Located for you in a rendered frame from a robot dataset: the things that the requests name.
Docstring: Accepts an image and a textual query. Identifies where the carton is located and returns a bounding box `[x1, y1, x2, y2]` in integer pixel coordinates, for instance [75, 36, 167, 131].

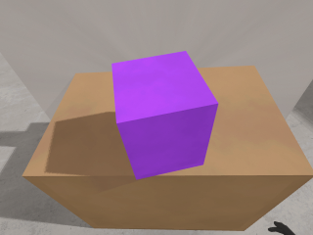
[112, 51, 219, 180]

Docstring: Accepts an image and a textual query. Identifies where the pedestal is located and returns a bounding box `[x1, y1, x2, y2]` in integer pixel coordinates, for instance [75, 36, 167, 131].
[22, 66, 313, 231]

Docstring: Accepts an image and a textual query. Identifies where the robot right hand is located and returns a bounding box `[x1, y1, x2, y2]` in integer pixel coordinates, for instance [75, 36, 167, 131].
[268, 221, 295, 235]

